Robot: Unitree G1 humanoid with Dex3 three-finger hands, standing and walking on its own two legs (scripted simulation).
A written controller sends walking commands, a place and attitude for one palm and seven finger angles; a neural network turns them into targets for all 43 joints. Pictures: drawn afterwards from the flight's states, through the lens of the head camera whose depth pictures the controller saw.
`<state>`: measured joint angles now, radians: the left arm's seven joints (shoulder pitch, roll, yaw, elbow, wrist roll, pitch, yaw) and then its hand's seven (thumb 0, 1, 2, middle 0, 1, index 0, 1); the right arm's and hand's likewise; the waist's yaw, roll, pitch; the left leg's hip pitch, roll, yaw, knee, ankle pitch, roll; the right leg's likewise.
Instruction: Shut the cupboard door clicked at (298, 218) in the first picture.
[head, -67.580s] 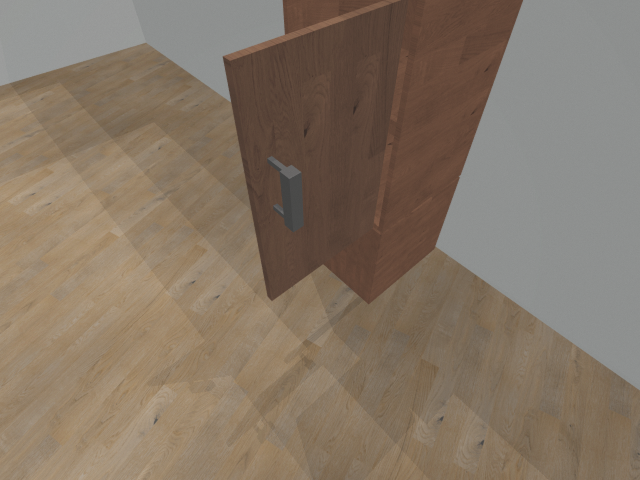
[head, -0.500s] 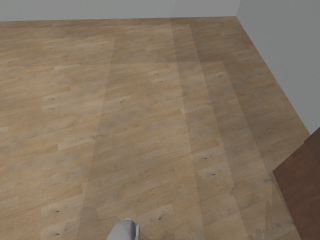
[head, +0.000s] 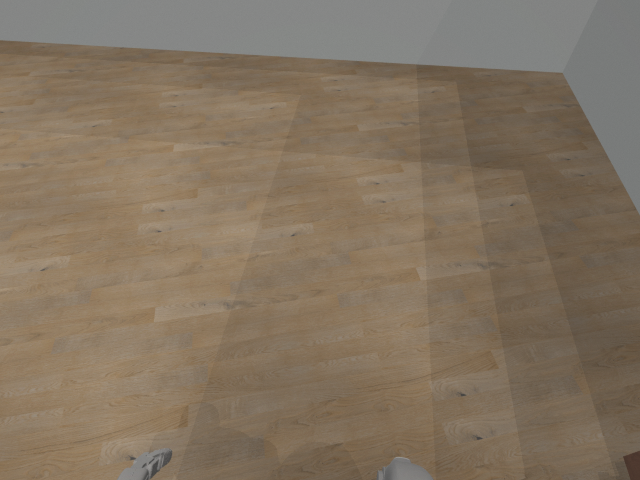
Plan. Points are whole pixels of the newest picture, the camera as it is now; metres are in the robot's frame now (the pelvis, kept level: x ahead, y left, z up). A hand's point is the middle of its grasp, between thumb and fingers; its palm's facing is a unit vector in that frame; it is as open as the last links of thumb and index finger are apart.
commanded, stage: turn to face it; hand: left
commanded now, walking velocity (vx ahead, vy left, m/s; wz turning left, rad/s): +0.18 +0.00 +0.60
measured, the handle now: out of the picture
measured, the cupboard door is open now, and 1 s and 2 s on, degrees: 4 4 4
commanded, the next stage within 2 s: none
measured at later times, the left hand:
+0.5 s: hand out of the picture +0.14 +0.18 -0.18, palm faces -0.04 -0.98 -0.17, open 7.3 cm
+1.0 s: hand (268, 360) +0.33 +0.11 -0.15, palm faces -0.41 -0.87 -0.29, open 7.4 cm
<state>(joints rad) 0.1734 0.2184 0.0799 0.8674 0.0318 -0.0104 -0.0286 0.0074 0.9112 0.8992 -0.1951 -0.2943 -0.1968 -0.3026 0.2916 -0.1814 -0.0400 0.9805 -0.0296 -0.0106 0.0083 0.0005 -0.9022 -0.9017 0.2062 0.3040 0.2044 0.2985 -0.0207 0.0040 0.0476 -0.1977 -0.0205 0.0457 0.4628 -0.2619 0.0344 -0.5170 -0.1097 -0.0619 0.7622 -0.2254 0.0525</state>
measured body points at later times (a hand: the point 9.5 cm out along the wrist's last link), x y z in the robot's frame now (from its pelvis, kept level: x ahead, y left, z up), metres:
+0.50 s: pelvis +0.12 -0.01 +0.00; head +0.15 +0.01 +0.44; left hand +0.15 +0.23 -0.17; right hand +0.20 -0.24 -0.14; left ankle +0.16 +0.10 -0.74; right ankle +0.10 -0.12 -0.71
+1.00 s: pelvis +0.14 -0.04 +0.00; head +0.18 -0.08 +0.44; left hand +0.35 +0.15 -0.13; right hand +0.09 -0.32 -0.15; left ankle +0.19 +0.09 -0.68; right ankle +0.11 -0.14 -0.74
